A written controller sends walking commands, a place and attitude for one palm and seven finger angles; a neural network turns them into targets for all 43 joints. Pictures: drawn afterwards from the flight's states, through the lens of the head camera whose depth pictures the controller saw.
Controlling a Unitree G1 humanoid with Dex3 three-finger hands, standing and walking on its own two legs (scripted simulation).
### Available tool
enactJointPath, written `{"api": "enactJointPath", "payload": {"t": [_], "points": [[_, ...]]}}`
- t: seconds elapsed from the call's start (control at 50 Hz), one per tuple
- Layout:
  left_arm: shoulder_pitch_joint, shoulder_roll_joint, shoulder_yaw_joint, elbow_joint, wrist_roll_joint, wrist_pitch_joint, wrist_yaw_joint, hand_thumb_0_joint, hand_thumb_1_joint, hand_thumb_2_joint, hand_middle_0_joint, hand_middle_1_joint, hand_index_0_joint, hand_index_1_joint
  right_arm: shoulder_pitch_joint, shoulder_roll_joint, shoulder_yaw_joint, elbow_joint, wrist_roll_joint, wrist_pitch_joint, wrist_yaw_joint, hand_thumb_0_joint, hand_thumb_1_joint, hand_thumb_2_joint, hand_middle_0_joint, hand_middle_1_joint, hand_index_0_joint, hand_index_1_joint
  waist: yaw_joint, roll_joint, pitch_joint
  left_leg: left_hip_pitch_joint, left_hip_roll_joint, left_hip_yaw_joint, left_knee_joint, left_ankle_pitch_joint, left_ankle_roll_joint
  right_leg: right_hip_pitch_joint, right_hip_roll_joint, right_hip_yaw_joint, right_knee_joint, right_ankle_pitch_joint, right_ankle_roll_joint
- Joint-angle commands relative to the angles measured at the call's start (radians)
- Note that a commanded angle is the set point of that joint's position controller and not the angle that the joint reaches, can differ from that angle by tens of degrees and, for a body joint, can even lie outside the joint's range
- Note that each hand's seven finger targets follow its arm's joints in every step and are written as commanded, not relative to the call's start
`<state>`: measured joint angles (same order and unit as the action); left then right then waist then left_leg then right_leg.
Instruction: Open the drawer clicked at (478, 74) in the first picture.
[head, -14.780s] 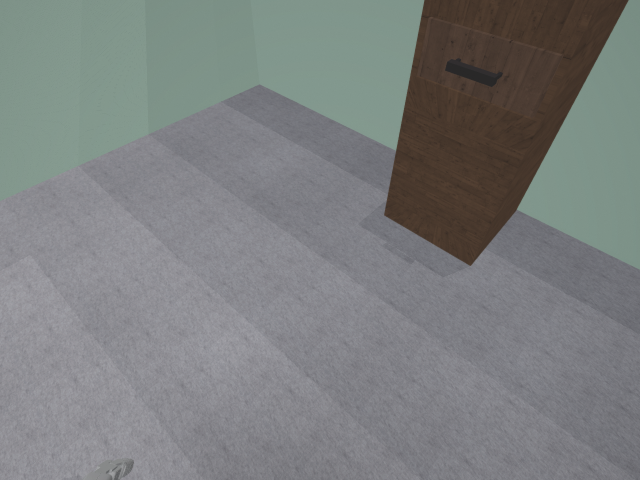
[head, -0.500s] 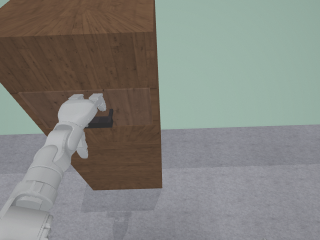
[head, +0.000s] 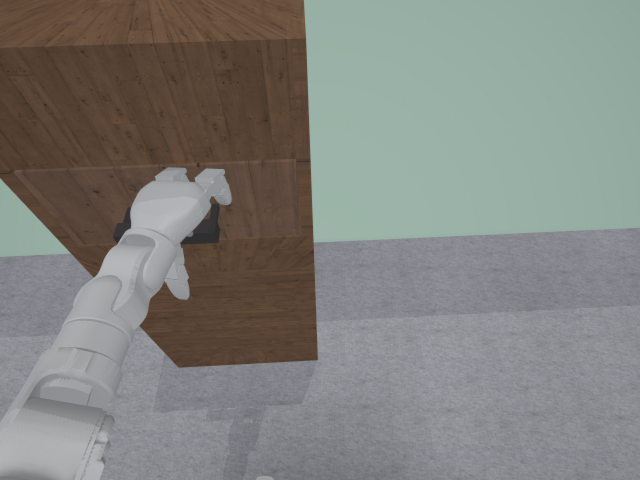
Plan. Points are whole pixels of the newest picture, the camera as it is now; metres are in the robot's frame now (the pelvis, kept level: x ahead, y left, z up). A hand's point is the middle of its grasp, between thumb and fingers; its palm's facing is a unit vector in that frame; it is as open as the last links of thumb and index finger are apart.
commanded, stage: move the hooked fingers above the handle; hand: left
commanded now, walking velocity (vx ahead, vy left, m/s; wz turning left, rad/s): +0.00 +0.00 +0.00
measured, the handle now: (170, 222) +0.48 +0.24 +0.00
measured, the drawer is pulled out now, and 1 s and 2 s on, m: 0.00 0.00 0.00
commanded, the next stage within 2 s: lower the fingers behind the handle in 1.68 s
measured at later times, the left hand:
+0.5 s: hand (171, 245) +0.40 +0.21 +0.05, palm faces -0.18 -0.06 -0.98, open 13.8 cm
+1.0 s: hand (135, 239) +0.40 +0.25 +0.06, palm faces -0.19 -0.03 -0.98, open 13.8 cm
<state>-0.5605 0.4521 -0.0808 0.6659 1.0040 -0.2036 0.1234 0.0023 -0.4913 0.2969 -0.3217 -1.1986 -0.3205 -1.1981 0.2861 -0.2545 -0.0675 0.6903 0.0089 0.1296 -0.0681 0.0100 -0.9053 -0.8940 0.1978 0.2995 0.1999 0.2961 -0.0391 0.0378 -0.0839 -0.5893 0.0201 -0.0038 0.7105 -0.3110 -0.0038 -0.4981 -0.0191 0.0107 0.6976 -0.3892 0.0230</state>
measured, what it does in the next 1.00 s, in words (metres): stands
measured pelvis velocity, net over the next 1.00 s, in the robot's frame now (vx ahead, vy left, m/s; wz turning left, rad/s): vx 0.00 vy -0.01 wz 0.01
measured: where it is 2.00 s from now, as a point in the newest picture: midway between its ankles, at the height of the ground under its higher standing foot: outside the picture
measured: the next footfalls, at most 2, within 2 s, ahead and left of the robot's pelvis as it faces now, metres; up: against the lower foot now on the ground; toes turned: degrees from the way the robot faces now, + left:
none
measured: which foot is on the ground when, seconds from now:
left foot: down 0.00-1.00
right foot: down 0.00-1.00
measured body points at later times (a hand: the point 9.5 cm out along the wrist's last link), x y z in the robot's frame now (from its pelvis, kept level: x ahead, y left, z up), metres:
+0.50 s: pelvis -0.01 +0.00 +0.00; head +0.04 -0.01 +0.45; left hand +0.40 +0.21 +0.11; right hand +0.09 -0.29 -0.12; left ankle +0.02 +0.12 -0.72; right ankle -0.03 -0.14 -0.72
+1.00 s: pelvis +0.00 -0.01 +0.01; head +0.04 -0.02 +0.45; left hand +0.41 +0.25 +0.12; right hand +0.07 -0.28 -0.13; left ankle +0.02 +0.12 -0.72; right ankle -0.03 -0.14 -0.72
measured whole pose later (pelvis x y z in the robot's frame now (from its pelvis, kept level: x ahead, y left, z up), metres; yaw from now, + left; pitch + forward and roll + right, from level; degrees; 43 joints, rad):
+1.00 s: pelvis +0.00 -0.01 +0.01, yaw +0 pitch +10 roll +0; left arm -0.58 0.55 -0.09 0.76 0.96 -0.09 0.00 0.00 -0.49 0.30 -0.33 -1.21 -0.32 -1.21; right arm 0.31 -0.26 -0.05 0.69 0.02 0.13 -0.09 0.01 -0.90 -0.89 0.20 0.30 0.20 0.30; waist -0.01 0.05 -0.09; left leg -0.54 0.02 -0.01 0.66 -0.28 -0.01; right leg -0.45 -0.01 0.00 0.65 -0.37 0.02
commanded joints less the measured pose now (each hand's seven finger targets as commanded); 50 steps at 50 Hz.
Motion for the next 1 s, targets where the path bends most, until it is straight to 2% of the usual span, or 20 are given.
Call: {"api": "enactJointPath", "payload": {"t": [0.0, 0.06, 0.1, 0.14, 0.2, 0.24, 0.3, 0.32, 0.4, 0.46, 0.5, 0.56, 0.62, 0.66, 0.74, 0.8, 0.84, 0.9, 0.96, 0.98], "points": [[-0.458, 0.491, 0.348, -0.184, 0.046, 0.067, 0.241, 0.0, -0.5, 0.3, -0.3, -1.2, -0.3, -1.2, 0.003, -0.122, -0.027, -0.086, -0.009, -0.027, -0.001, 0.0, -0.9, -0.9, 0.2, 0.3, 0.2, 0.3, 0.081, 0.105, -0.404, 0.225, -0.059, 0.019, -0.042, 0.357, 0.021, 0.064, 0.072, -0.059, -0.029, 0.324, -0.074], [-0.375, 0.411, 0.276, -0.11, 0.06, 0.206, 0.297, 0.0, -0.5, 0.3, -0.3, -1.2, -0.3, -1.2, -0.028, -0.117, -0.023, -0.094, -0.004, -0.026, 0.012, 0.0, -0.9, -0.9, 0.2, 0.3, 0.2, 0.3, 0.094, 0.106, -0.448, 0.233, -0.052, 0.057, -0.052, 0.385, 0.013, 0.11, 0.072, -0.063, -0.027, 0.382, -0.072], [-0.417, 0.438, 0.275, -0.086, 0.051, 0.262, 0.295, 0.0, -0.5, 0.3, -0.3, -1.2, -0.3, -1.2, -0.044, -0.127, -0.016, -0.088, 0.005, -0.016, 0.006, 0.0, -0.9, -0.9, 0.2, 0.3, 0.2, 0.3, 0.081, 0.008, -0.461, 0.213, -0.05, 0.067, -0.069, 0.357, 0.019, 0.167, 0.072, -0.052, -0.046, 0.389, -0.062], [-0.441, 0.459, 0.255, -0.073, 0.042, 0.31, 0.264, 0.0, -0.5, 0.3, -0.3, -1.2, -0.3, -1.2, -0.052, -0.135, -0.018, -0.084, 0.018, -0.016, -0.009, 0.0, -0.9, -0.9, 0.2, 0.3, 0.2, 0.3, 0.067, -0.029, -0.488, 0.225, -0.048, 0.076, -0.087, 0.308, 0.03, 0.21, 0.063, -0.031, -0.074, 0.391, -0.048], [-0.455, 0.442, 0.221, -0.002, 0.02, 0.334, 0.168, 0.0, -0.5, 0.3, -0.3, -1.2, -0.3, -1.2, -0.041, -0.149, -0.016, -0.078, 0.026, -0.012, -0.031, 0.0, -0.9, -0.9, 0.2, 0.3, 0.2, 0.3, 0.025, -0.092, -0.416, 0.224, -0.044, 0.071, -0.112, 0.251, 0.044, 0.2, 0.055, -0.031, -0.124, 0.353, -0.035], [-0.406, 0.36, 0.151, 0.049, 0.003, 0.318, 0.082, 0.0, -0.5, 0.3, -0.3, -1.2, -0.3, -1.2, -0.023, -0.158, -0.022, -0.088, 0.033, -0.016, -0.04, 0.0, -0.9, -0.9, 0.2, 0.3, 0.2, 0.3, -0.007, -0.124, -0.34, 0.232, -0.042, 0.069, -0.123, 0.226, 0.054, 0.162, 0.051, -0.038, -0.147, 0.336, -0.031], [-0.441, 0.098, -0.087, -0.035, -0.033, 0.229, -0.052, 0.0, -0.5, 0.3, -0.3, -1.2, -0.3, -1.2, -0.001, -0.149, -0.029, -0.106, 0.025, -0.034, -0.037, 0.0, -0.9, -0.9, 0.2, 0.3, 0.2, 0.3, -0.074, -0.11, -0.252, 0.306, -0.038, 0.054, -0.114, 0.223, 0.061, 0.062, 0.049, -0.04, -0.179, 0.305, -0.032], [-0.409, 0.09, -0.092, -0.058, -0.047, 0.192, -0.085, 0.0, -0.5, 0.3, -0.3, -1.2, -0.3, -1.2, 0.004, -0.146, -0.03, -0.107, 0.017, -0.041, -0.036, 0.0, -0.9, -0.9, 0.2, 0.3, 0.2, 0.3, -0.066, -0.087, -0.219, 0.314, -0.041, 0.052, -0.109, 0.213, 0.062, 0.035, 0.051, -0.038, -0.18, 0.284, -0.032], [-0.49, 0.121, -0.062, -0.182, -0.057, 0.034, -0.114, 0.0, -0.5, 0.3, -0.3, -1.2, -0.3, -1.2, 0.028, -0.134, -0.033, -0.105, -0.002, -0.047, -0.028, 0.0, -0.9, -0.9, 0.2, 0.3, 0.2, 0.3, -0.061, -0.02, -0.202, 0.324, -0.054, 0.024, -0.08, 0.207, 0.056, -0.028, 0.053, -0.036, -0.152, 0.234, -0.05], [-0.549, 0.262, 0.1, -0.215, -0.027, -0.031, -0.01, 0.0, -0.5, 0.3, -0.3, -1.2, -0.3, -1.2, 0.039, -0.131, -0.043, -0.099, -0.001, -0.044, -0.021, 0.0, -0.9, -0.9, 0.2, 0.3, 0.2, 0.3, -0.023, 0.037, -0.281, 0.319, -0.051, 0.003, -0.054, 0.239, 0.042, -0.05, 0.06, -0.045, -0.098, 0.233, -0.063], [-0.551, 0.465, 0.296, -0.197, 0.006, -0.03, 0.097, 0.0, -0.5, 0.3, -0.3, -1.2, -0.3, -1.2, 0.047, -0.142, -0.042, -0.086, -0.006, -0.043, -0.021, 0.0, -0.9, -0.9, 0.2, 0.3, 0.2, 0.3, 0.024, 0.041, -0.342, 0.249, -0.054, -0.002, -0.036, 0.271, 0.036, -0.009, 0.066, -0.046, -0.062, 0.253, -0.068], [-0.53, 0.475, 0.313, -0.232, 0.042, 0.045, 0.252, 0.0, -0.5, 0.3, -0.3, -1.2, -0.3, -1.2, -0.007, -0.117, -0.028, -0.102, -0.004, -0.042, -0.016, 0.0, -0.9, -0.9, 0.2, 0.3, 0.2, 0.3, 0.061, 0.126, -0.455, 0.231, -0.065, 0.024, -0.022, 0.333, 0.023, 0.056, 0.063, -0.051, -0.021, 0.33, -0.07], [-0.427, 0.471, 0.294, -0.118, 0.061, 0.194, 0.32, 0.0, -0.5, 0.3, -0.3, -1.2, -0.3, -1.2, -0.047, -0.121, -0.017, -0.09, -0.001, -0.033, -0.007, 0.0, -0.9, -0.9, 0.2, 0.3, 0.2, 0.3, 0.09, 0.106, -0.499, 0.212, -0.063, 0.064, -0.033, 0.348, 0.017, 0.133, 0.067, -0.046, -0.023, 0.384, -0.064], [-0.409, 0.409, 0.221, -0.028, 0.047, 0.286, 0.284, 0.0, -0.5, 0.3, -0.3, -1.2, -0.3, -1.2, -0.043, -0.128, -0.017, -0.08, 0.011, -0.026, -0.006, 0.0, -0.9, -0.9, 0.2, 0.3, 0.2, 0.3, 0.067, 0.04, -0.465, 0.197, -0.054, 0.077, -0.055, 0.322, 0.019, 0.154, 0.065, -0.045, -0.05, 0.397, -0.053], [-0.456, 0.466, 0.222, 0.011, 0.006, 0.339, 0.159, 0.0, -0.5, 0.3, -0.3, -1.2, -0.3, -1.2, -0.042, -0.151, -0.013, -0.08, 0.029, -0.011, -0.034, 0.0, -0.9, -0.9, 0.2, 0.3, 0.2, 0.3, 0.031, -0.088, -0.449, 0.202, -0.051, 0.081, -0.094, 0.257, 0.044, 0.224, 0.052, -0.024, -0.114, 0.395, -0.028], [-0.431, 0.395, 0.162, 0.065, -0.011, 0.294, 0.042, 0.0, -0.5, 0.3, -0.3, -1.2, -0.3, -1.2, -0.024, -0.161, -0.013, -0.085, 0.034, -0.011, -0.05, 0.0, -0.9, -0.9, 0.2, 0.3, 0.2, 0.3, -0.016, -0.148, -0.327, 0.206, -0.045, 0.069, -0.115, 0.219, 0.058, 0.18, 0.045, -0.03, -0.156, 0.367, -0.024], [-0.407, 0.282, 0.07, 0.043, -0.023, 0.217, -0.036, 0.0, -0.5, 0.3, -0.3, -1.2, -0.3, -1.2, -0.004, -0.161, -0.021, -0.091, 0.026, -0.023, -0.05, 0.0, -0.9, -0.9, 0.2, 0.3, 0.2, 0.3, -0.038, -0.152, -0.261, 0.232, -0.046, 0.064, -0.109, 0.215, 0.064, 0.116, 0.046, -0.033, -0.165, 0.359, -0.024], [-0.404, 0.13, -0.056, -0.095, -0.046, 0.089, -0.115, 0.0, -0.5, 0.3, -0.3, -1.2, -0.3, -1.2, 0.016, -0.142, -0.03, -0.111, 0.009, -0.037, -0.04, 0.0, -0.9, -0.9, 0.2, 0.3, 0.2, 0.3, -0.056, -0.076, -0.234, 0.293, -0.051, 0.048, -0.088, 0.243, 0.064, 0.049, 0.052, -0.029, -0.165, 0.332, -0.036], [-0.426, 0.179, 0.014, -0.207, -0.055, -0.015, -0.092, 0.0, -0.5, 0.3, -0.3, -1.2, -0.3, -1.2, 0.032, -0.132, -0.042, -0.11, -0.004, -0.038, -0.028, 0.0, -0.9, -0.9, 0.2, 0.3, 0.2, 0.3, -0.034, 0.01, -0.268, 0.324, -0.056, 0.028, -0.059, 0.282, 0.054, 0.002, 0.06, -0.032, -0.125, 0.319, -0.05], [-0.408, 0.244, 0.097, -0.214, -0.053, -0.039, -0.063, 0.0, -0.5, 0.3, -0.3, -1.2, -0.3, -1.2, 0.041, -0.131, -0.051, -0.104, -0.004, -0.037, -0.024, 0.0, -0.9, -0.9, 0.2, 0.3, 0.2, 0.3, -0.012, 0.016, -0.284, 0.325, -0.054, 0.023, -0.05, 0.303, 0.049, 0.004, 0.063, -0.037, -0.111, 0.326, -0.057]]}}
